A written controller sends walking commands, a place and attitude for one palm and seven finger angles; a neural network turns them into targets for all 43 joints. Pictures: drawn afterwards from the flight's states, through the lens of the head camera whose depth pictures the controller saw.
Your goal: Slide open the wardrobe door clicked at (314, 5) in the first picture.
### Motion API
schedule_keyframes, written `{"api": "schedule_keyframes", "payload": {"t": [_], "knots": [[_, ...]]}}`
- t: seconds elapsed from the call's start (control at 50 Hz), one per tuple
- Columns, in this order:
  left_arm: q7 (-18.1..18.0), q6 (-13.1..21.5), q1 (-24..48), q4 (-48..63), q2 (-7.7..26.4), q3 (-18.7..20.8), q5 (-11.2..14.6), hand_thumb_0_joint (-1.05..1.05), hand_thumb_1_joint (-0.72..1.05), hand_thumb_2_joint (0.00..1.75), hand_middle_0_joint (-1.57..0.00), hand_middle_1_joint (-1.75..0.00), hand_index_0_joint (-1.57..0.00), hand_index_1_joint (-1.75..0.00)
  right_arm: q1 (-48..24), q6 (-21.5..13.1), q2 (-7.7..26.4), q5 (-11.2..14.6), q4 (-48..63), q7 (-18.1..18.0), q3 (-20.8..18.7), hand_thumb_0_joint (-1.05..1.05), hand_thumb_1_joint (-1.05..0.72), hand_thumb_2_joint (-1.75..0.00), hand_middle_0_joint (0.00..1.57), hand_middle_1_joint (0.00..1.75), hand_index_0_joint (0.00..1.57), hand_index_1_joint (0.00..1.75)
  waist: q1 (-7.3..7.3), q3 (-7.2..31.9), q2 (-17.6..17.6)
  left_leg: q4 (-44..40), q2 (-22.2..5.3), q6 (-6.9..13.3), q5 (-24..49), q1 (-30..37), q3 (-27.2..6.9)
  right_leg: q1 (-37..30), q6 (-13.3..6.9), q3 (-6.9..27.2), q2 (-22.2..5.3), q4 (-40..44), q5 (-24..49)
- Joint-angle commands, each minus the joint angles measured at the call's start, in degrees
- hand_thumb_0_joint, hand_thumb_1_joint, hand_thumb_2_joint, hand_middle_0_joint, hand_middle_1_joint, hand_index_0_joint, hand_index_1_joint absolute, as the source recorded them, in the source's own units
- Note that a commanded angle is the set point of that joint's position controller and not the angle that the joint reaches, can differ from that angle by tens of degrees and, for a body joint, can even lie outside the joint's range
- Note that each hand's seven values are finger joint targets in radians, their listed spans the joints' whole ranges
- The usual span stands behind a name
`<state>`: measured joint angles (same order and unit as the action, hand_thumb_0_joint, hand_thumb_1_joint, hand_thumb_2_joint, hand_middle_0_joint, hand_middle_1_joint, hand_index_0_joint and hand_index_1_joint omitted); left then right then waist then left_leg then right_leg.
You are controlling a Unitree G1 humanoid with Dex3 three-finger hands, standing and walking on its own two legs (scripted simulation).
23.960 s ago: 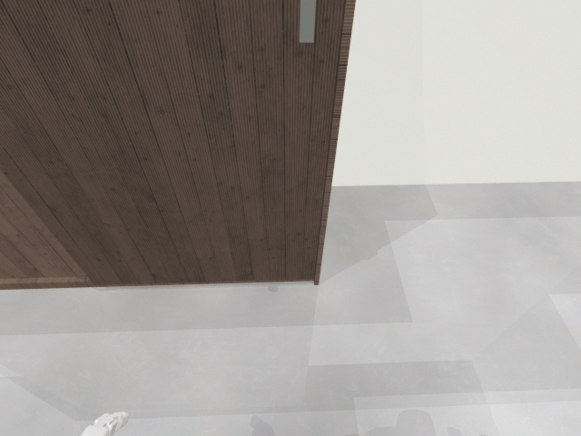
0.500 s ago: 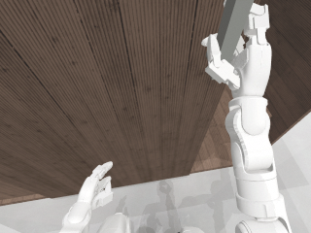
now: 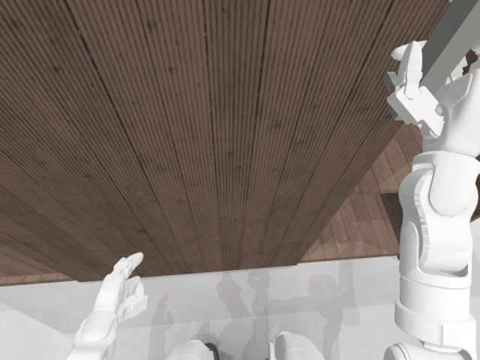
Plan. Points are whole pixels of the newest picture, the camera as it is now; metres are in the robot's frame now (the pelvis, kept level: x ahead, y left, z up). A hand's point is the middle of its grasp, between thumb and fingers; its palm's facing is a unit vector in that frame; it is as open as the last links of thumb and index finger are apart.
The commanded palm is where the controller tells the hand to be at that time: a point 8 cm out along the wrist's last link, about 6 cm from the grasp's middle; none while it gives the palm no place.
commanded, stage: step sideways, sliding the door along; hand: right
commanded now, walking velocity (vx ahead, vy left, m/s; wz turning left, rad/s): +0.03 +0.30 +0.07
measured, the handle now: (428, 45) +0.40 -0.19 +0.28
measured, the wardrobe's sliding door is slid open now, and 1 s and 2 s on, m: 0.46 0.45 0.45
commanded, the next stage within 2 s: stop walking and hold the door there in 0.18 s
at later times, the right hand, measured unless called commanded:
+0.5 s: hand (408, 85) +0.37 -0.17 +0.26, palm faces +0.49 +0.85 -0.19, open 7.8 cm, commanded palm +0.33 -0.22 +0.22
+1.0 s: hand (411, 85) +0.37 -0.17 +0.26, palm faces +0.43 +0.89 -0.17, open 7.5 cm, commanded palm +0.33 -0.21 +0.22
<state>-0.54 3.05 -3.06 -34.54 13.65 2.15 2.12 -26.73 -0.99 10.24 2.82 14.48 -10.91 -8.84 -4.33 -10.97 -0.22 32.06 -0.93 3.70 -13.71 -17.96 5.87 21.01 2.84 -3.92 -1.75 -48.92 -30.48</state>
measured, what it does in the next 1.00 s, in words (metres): steps on the spot: right foot, then left foot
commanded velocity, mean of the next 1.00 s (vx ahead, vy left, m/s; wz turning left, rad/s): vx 0.01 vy -0.02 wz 0.02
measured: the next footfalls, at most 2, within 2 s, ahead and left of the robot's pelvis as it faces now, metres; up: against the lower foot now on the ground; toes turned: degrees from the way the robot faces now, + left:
right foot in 0.06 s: +0.03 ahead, -0.11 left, +0.00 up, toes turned -9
left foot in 0.46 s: +0.07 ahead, +0.24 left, +0.00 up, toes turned +11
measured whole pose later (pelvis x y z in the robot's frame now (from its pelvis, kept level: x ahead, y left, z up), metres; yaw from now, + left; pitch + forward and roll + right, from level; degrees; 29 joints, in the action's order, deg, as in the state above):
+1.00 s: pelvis -0.05 +0.09 +0.00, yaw +11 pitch -1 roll +0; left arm -4.8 0.8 -17.7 -38.8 16.1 0.4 2.7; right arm -23.8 -7.9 33.7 2.6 -21.0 -7.0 -28.0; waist 2.6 1.8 0.1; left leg 31.6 -1.4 -0.8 -14.6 -17.3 2.7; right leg 15.4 -0.5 -5.9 -2.3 -31.3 -15.3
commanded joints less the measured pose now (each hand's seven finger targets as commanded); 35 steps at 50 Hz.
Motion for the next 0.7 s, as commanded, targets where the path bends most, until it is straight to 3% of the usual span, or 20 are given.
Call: {"api": "schedule_keyframes", "payload": {"t": [0.0,0.04,0.06,0.12,0.18,0.26,0.28,0.3,0.32,0.34,0.36,0.4,0.42,0.44,0.46,0.48,0.5,0.52,0.58,0.68], "knots": [[0.14,1.34,3.67,9.02,2.05,1.0,-0.39,0.0,0.9,0.9,-0.2,-0.3,-0.2,-0.3,-24.16,-12.35,0.04,0.85,21.97,6.0,17.97,0.0,-0.9,-0.9,0.45,1.4,0.45,1.4,6.46,33.84,2.47,9.36,-9.07,1.24,40.92,11.08,-7.26,-21.16,-1.02,-1.22,-5.4,25.33,32.32],[1.5,1.37,2.82,11.53,5.62,3.04,0.37,0.0,0.9,0.9,-0.2,-0.3,-0.2,-0.3,-24.25,-11.77,-2.4,2.13,20.13,7.65,19.65,0.0,-0.9,-0.9,0.45,1.4,0.45,1.4,5.09,36.21,-12.35,24.36,-1.05,-3.7,-16.77,-13.15,-6.81,-39.02,-13.43,22.83,-30.45,22.34,78.05],[3.06,1.38,2.76,11.55,6.36,3.05,0.45,0.0,0.9,0.9,-0.2,-0.3,-0.2,-0.3,-25.12,-11.07,-1.97,1.14,15.5,8.41,18.12,0.0,-0.9,-0.9,0.45,1.4,0.45,1.4,5.03,34.82,-6.91,31.92,-0.39,-2.98,-17.25,-13.85,-10.55,-35.25,-15.55,21.06,-31.1,21.97,67.96],[3.09,2.18,3.75,10.0,5.39,2.35,-0.07,0.0,0.9,0.9,-0.2,-0.3,-0.2,-0.3,-36.85,-11.4,-1.14,1.47,20.97,8.49,18.19,0.0,-0.9,-0.9,0.45,1.4,0.45,1.4,5.48,30.62,-11.22,33.4,-2.51,-3.51,-12.49,-19.14,-9.68,-35.31,-12.07,12.82,-27.16,21.95,62.29],[3.54,1.58,1.16,9.34,6.36,2.73,0.14,0.0,0.9,0.9,-0.2,-0.3,-0.2,-0.3,-31.67,-9.1,-2.47,1.04,13.48,9.13,18.13,0.0,-0.9,-0.9,0.45,1.4,0.45,1.4,5.65,27.3,-13.8,30.52,-0.87,-4.73,-5.99,-17.1,-4.63,-32.31,-8.65,3.65,-22.13,23.22,61.46],[3.16,1.9,0.63,9.99,5.6,2.38,-0.18,0.0,0.9,0.9,-0.2,-0.3,-0.2,-0.3,-31.75,-8.31,-0.08,1.53,12.6,9.51,15.8,0.0,-0.9,-0.9,0.45,1.4,0.45,1.4,5.65,27.91,-20.02,22.58,0.7,-5.97,-5.33,-11.62,0.09,-33.4,-6.94,-1.15,-19.53,23.52,65.33],[1.09,0.27,-3.16,5.63,8.2,3.14,-0.41,0.0,0.9,0.9,-0.2,-0.3,-0.2,-0.3,-16.44,-7.57,31.45,-0.33,-9.33,5.73,-17.5,0.0,-0.9,-0.9,0.45,1.4,0.45,1.4,4.25,28.91,-21.49,21.89,2.17,-6.81,-6.43,-11.79,1.84,-33.47,-6.96,-3.1,-19.22,24.14,67.56],[1.22,-0.57,-2.3,8.45,6.67,2.21,-0.79,0.0,0.9,0.9,-0.2,-0.3,-0.2,-0.3,-16.73,-7.37,22.39,0.8,-3.8,6.74,-8.87,0.0,-0.9,-0.9,0.45,1.4,0.45,1.4,4.13,28.13,-21.4,15.82,2.4,-6.23,-7.25,-9.29,1.94,-31.76,-7.21,-1.99,-18.99,21.58,65.47],[0.76,0.08,-2.39,8.19,7.3,2.21,-0.2,0.0,0.9,0.9,-0.2,-0.3,-0.2,-0.3,-17.25,-7.08,26.05,0.61,-5.27,6.33,-12.61,0.0,-0.9,-0.9,0.45,1.4,0.45,1.4,4.57,28.3,-22.45,12.87,3.42,-6.38,-6.03,-8.46,3.75,-32.51,-6.62,-5.19,-18.38,21.34,64.09],[0.96,0.82,-0.84,9.34,6.01,1.02,0.02,0.0,0.9,0.9,-0.2,-0.3,-0.2,-0.3,-21.85,-7.99,19.35,1.56,-0.06,7.32,-5.18,0.0,-0.9,-0.9,0.45,1.4,0.45,1.4,5.21,26.54,-25.58,6.72,3.58,-6.22,-6.38,-6.08,4.22,-30.71,-5.52,-4.71,-18.15,20.79,63.1],[0.73,1.65,-0.77,8.43,6.51,0.9,0.33,0.0,0.9,0.9,-0.2,-0.3,-0.2,-0.3,-20.6,-8.23,22.44,1.61,-3.06,6.83,-8.73,0.0,-0.9,-0.9,0.45,1.4,0.45,1.4,4.95,26.31,-26.08,2.94,4.33,-6.0,-3.81,-2.33,4.98,-29.04,-4.56,-6.44,-17.44,19.94,59.05],[0.53,2.43,-1.3,8.28,6.93,0.49,1.15,0.0,0.9,0.9,-0.2,-0.3,-0.2,-0.3,-16.18,-8.4,26.56,1.23,-5.99,6.25,-12.45,0.0,-0.9,-0.9,0.45,1.4,0.45,1.4,3.51,26.65,-18.91,-9.25,2.85,-5.31,9.89,8.66,3.11,-23.03,-3.1,-6.98,-14.02,11.4,48.24],[0.19,2.23,-2.65,7.88,5.9,0.19,1.4,0.0,0.9,0.9,-0.2,-0.3,-0.2,-0.3,-12.32,-8.23,30.43,0.34,-9.45,5.78,-15.21,0.0,-0.9,-0.9,0.45,1.4,0.45,1.4,3.7,27.85,-7.33,-11.6,-2.78,-3.72,24.88,14.47,-2.39,-17.39,-2.14,-7.23,-10.03,4.09,37.26],[-0.74,1.86,-1.12,8.59,4.38,-0.36,1.34,0.0,0.9,0.9,-0.2,-0.3,-0.2,-0.3,-9.61,-8.1,37.9,-0.19,-12.31,4.95,-21.32,0.0,-0.9,-0.9,0.45,1.4,0.45,1.4,3.08,28.56,9.86,-7.01,-14.35,0.74,54.57,26.48,-16.04,0.66,-0.78,-6.07,-3.34,-6.71,5.38],[-1.69,1.71,0.03,8.31,4.92,-0.61,0.8,0.0,0.9,0.9,-0.2,-0.3,-0.2,-0.3,-7.09,-6.8,41.1,0.09,-15.06,4.59,-25.64,0.0,-0.9,-0.9,0.45,1.4,0.45,1.4,2.3,27.54,14.54,-7.92,-20.95,2.09,62.69,23.29,-22.23,6.22,-0.88,0.95,-0.64,-13.9,-6.99],[-2.09,1.75,-0.88,6.5,4.43,-1.31,0.34,0.0,0.9,0.9,-0.2,-0.3,-0.2,-0.3,-6.43,-6.11,42.53,-0.28,-17.15,4.37,-27.74,0.0,-0.9,-0.9,0.45,1.4,0.45,1.4,3.37,24.67,11.22,-10.33,-21.77,2.22,52.87,17.95,-22.21,5.57,-0.66,4.61,-2.31,-14.66,-3.15],[-2.17,1.99,-1.76,5.93,6.65,-0.73,1.02,0.0,0.9,0.9,-0.2,-0.3,-0.2,-0.3,-8.27,-6.89,44.3,0.83,-16.57,3.85,-30.22,0.0,-0.9,-0.9,0.45,1.4,0.45,1.4,3.16,26.29,15.26,-9.07,-20.6,2.05,47.39,19.09,-22.12,6.76,-0.01,6.17,-1.98,-16.42,-1.99],[-2.66,1.93,0.35,5.11,6.83,-0.71,0.9,0.0,0.9,0.9,-0.2,-0.3,-0.2,-0.3,-7.0,-7.33,40.12,1.32,-14.41,3.53,-26.9,0.0,-0.9,-0.9,0.45,1.4,0.45,1.4,2.88,26.99,16.23,-7.2,-19.53,2.65,48.49,22.34,-20.13,7.78,0.07,6.95,-1.19,-15.81,-0.66],[-3.25,1.36,0.18,4.2,7.88,-0.53,0.43,0.0,0.9,0.9,-0.2,-0.3,-0.2,-0.3,-1.77,-8.17,41.62,0.11,-22.02,2.82,-31.61,0.0,-0.9,-0.9,0.45,1.4,0.45,1.4,3.44,27.62,15.4,-6.79,-17.27,1.89,45.66,18.74,-13.26,4.84,0.25,4.56,0.39,-11.14,5.16],[-3.66,0.73,-1.39,4.09,9.19,0.18,0.43,0.0,0.9,0.9,-0.2,-0.3,-0.2,-0.3,-3.51,-8.57,41.15,-0.32,-23.25,3.22,-28.48,0.0,-0.9,-0.9,0.45,1.4,0.45,1.4,2.81,26.32,10.88,-11.99,-17.55,1.79,22.21,11.3,-14.11,-1.79,-1.4,2.33,1.0,2.6,6.99]]}}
